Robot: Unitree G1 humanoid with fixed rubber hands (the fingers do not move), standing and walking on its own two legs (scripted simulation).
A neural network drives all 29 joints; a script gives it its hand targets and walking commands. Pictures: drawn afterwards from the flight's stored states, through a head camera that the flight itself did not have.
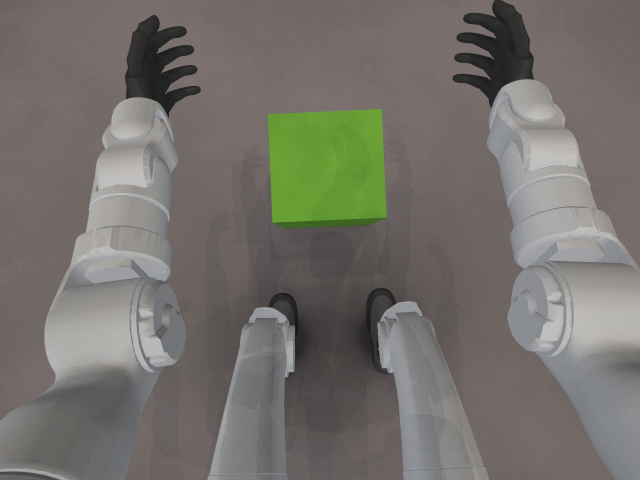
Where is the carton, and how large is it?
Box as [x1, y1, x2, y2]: [268, 109, 386, 228]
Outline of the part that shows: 381,109 268,114 272,222 285,228 370,224 386,217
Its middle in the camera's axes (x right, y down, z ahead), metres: +0.01 -0.14 +0.84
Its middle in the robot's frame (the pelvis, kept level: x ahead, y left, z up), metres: +0.49 +0.00 -0.51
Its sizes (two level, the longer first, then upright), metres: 0.210 0.200 0.250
